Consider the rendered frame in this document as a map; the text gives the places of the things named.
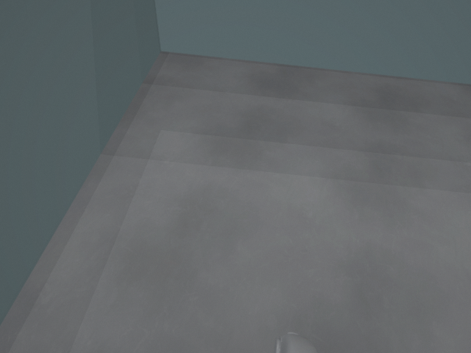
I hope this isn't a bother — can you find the robot right thigh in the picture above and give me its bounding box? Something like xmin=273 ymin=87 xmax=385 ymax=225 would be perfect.
xmin=274 ymin=334 xmax=319 ymax=353

